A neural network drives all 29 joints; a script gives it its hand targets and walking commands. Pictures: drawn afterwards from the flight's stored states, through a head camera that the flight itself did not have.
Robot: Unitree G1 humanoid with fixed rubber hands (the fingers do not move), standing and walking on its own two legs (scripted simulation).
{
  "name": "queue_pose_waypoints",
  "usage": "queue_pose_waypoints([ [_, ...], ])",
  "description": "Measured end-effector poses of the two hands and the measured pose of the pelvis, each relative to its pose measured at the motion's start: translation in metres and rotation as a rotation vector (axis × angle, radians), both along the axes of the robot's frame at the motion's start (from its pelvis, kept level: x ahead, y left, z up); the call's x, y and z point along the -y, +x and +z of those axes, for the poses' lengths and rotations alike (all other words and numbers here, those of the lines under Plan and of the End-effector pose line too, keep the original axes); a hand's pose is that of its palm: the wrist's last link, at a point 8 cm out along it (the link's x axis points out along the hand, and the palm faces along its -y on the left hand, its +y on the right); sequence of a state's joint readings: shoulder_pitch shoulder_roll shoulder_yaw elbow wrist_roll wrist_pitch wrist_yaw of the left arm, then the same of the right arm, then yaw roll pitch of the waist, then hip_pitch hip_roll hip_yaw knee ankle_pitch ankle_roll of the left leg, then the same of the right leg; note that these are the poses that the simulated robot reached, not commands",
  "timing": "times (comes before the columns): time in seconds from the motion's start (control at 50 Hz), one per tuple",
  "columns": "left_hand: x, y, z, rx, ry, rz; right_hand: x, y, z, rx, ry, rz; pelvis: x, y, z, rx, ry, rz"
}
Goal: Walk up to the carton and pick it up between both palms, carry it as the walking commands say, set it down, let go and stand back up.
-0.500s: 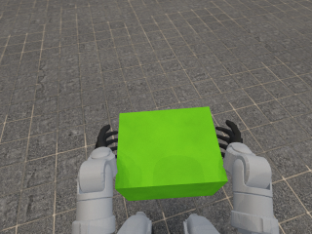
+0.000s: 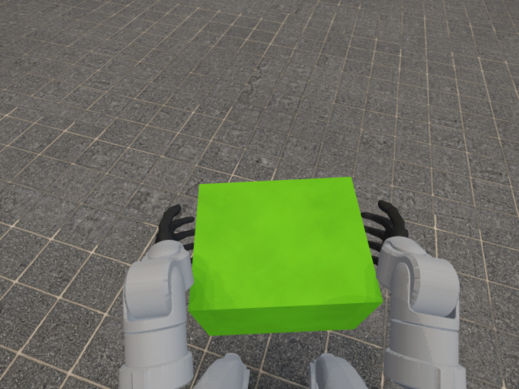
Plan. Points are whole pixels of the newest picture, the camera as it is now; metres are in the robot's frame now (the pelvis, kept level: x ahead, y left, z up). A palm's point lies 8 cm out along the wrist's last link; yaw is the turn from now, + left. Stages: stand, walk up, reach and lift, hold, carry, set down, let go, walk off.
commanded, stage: carry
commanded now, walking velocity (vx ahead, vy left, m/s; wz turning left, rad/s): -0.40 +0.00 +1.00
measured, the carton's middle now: (278, 258) +0.31 +0.00 +0.00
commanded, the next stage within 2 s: none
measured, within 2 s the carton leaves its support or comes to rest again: neither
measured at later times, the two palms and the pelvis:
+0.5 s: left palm out of the picture -0.09 +0.32 +0.04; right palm out of the picture +0.07 +0.05 +0.06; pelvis -0.26 +0.04 -0.01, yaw +28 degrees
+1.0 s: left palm out of the picture -0.50 +0.30 +0.04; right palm out of the picture -0.23 +0.14 +0.05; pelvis -0.52 -0.02 +0.00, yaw +56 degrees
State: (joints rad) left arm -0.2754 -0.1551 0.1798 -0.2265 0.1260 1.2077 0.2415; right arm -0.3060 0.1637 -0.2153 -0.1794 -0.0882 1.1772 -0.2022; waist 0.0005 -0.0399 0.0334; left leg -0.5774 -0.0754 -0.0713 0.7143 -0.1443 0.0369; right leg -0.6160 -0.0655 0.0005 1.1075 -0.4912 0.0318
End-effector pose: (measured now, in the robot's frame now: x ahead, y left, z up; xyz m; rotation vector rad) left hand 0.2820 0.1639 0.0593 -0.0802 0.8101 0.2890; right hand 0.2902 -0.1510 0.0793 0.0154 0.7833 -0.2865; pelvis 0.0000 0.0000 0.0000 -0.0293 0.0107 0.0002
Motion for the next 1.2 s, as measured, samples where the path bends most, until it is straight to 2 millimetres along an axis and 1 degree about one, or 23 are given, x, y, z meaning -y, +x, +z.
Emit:
queue_pose_waypoints([
  [0.1, -0.041, -0.074, -0.001, -0.038, 0.017, 0.130, -0.045, -0.033, -0.007, -0.038, 0.020, 0.127, -0.010, -0.048, 0.004, -0.013, -0.006, 0.093],
  [0.18, -0.070, -0.135, 0.012, -0.033, 0.085, 0.199, -0.078, -0.065, -0.011, -0.029, 0.082, 0.207, -0.020, -0.093, 0.010, -0.005, -0.044, 0.209],
  [0.24, -0.092, -0.182, 0.020, -0.019, 0.077, 0.276, -0.106, -0.096, -0.005, -0.018, 0.073, 0.286, -0.024, -0.125, 0.013, 0.014, -0.013, 0.264],
  [0.28, -0.105, -0.210, 0.021, 0.000, 0.059, 0.314, -0.122, -0.114, 0.001, 0.003, 0.055, 0.321, -0.029, -0.144, 0.012, 0.026, -0.007, 0.302],
  [0.34, -0.124, -0.246, 0.016, 0.041, 0.035, 0.343, -0.145, -0.139, 0.010, 0.045, 0.037, 0.344, -0.039, -0.171, 0.001, 0.029, -0.007, 0.370],
  [0.36, -0.131, -0.256, 0.014, 0.060, 0.033, 0.348, -0.153, -0.147, 0.010, 0.064, 0.038, 0.347, -0.044, -0.181, -0.007, 0.026, -0.012, 0.393],
  [0.4, -0.144, -0.282, 0.005, 0.076, 0.021, 0.377, -0.170, -0.165, 0.006, 0.078, 0.032, 0.372, -0.048, -0.205, -0.014, 0.024, -0.005, 0.422],
  [0.48, -0.158, -0.353, -0.015, -0.002, -0.023, 0.481, -0.196, -0.211, -0.011, -0.002, -0.006, 0.464, -0.045, -0.250, -0.010, 0.027, -0.009, 0.474],
  [0.52, -0.160, -0.392, -0.021, -0.050, -0.030, 0.530, -0.207, -0.234, -0.018, -0.049, -0.019, 0.519, -0.041, -0.270, -0.005, 0.021, -0.007, 0.509],
  [0.56, -0.160, -0.431, -0.022, -0.080, -0.023, 0.583, -0.217, -0.258, -0.022, -0.078, -0.014, 0.575, -0.036, -0.291, -0.001, 0.013, -0.007, 0.545],
  [0.6, -0.160, -0.468, -0.016, -0.085, 0.005, 0.635, -0.229, -0.279, -0.024, -0.082, 0.012, 0.633, -0.032, -0.312, 0.001, 0.000, -0.006, 0.589],
  [0.64, -0.162, -0.503, -0.005, -0.084, 0.055, 0.670, -0.239, -0.303, -0.026, -0.079, 0.059, 0.673, -0.028, -0.338, 0.005, 0.016, -0.033, 0.647],
  [0.72, -0.167, -0.567, 0.012, -0.028, 0.063, 0.761, -0.257, -0.354, -0.013, -0.026, 0.064, 0.769, -0.019, -0.381, 0.008, 0.018, -0.011, 0.736],
  [0.76, -0.169, -0.595, 0.013, 0.003, 0.052, 0.787, -0.265, -0.376, -0.004, 0.006, 0.052, 0.792, -0.016, -0.400, 0.005, 0.017, -0.008, 0.783],
  [0.8, -0.172, -0.620, 0.011, 0.039, 0.045, 0.801, -0.272, -0.397, 0.002, 0.041, 0.052, 0.799, -0.016, -0.420, -0.003, 0.012, -0.013, 0.830],
  [0.84, -0.175, -0.646, 0.006, 0.071, 0.045, 0.819, -0.280, -0.419, 0.002, 0.069, 0.060, 0.810, -0.014, -0.443, -0.013, 0.009, -0.009, 0.875],
  [0.88, -0.173, -0.679, -0.002, 0.063, 0.031, 0.859, -0.286, -0.445, -0.004, 0.057, 0.051, 0.841, -0.006, -0.466, -0.015, 0.015, -0.008, 0.891],
  [0.96, -0.152, -0.751, -0.020, -0.028, -0.028, 0.956, -0.290, -0.498, -0.019, -0.032, -0.013, 0.942, 0.014, -0.503, -0.007, 0.010, -0.007, 0.947],
  [1.0, -0.137, -0.787, -0.023, -0.068, -0.039, 1.006, -0.290, -0.525, -0.024, -0.070, -0.028, 0.995, 0.025, -0.519, -0.002, 0.003, -0.011, 0.979],
  [1.06, -0.116, -0.837, -0.017, -0.087, -0.014, 1.082, -0.293, -0.562, -0.026, -0.087, -0.005, 1.079, 0.042, -0.545, 0.003, -0.015, -0.013, 1.034],
  [1.12, -0.099, -0.883, -0.001, -0.092, 0.051, 1.137, -0.293, -0.600, -0.026, -0.092, 0.057, 1.136, 0.062, -0.575, 0.008, 0.010, -0.037, 1.115],
  [1.16, -0.089, -0.914, 0.008, -0.065, 0.058, 1.189, -0.291, -0.627, -0.020, -0.068, 0.062, 1.192, 0.074, -0.592, 0.010, 0.007, -0.021, 1.153],
  [1.2, -0.079, -0.941, 0.013, -0.030, 0.052, 1.225, -0.290, -0.651, -0.010, -0.031, 0.053, 1.231, 0.084, -0.607, 0.010, 0.009, -0.014, 1.197],
])
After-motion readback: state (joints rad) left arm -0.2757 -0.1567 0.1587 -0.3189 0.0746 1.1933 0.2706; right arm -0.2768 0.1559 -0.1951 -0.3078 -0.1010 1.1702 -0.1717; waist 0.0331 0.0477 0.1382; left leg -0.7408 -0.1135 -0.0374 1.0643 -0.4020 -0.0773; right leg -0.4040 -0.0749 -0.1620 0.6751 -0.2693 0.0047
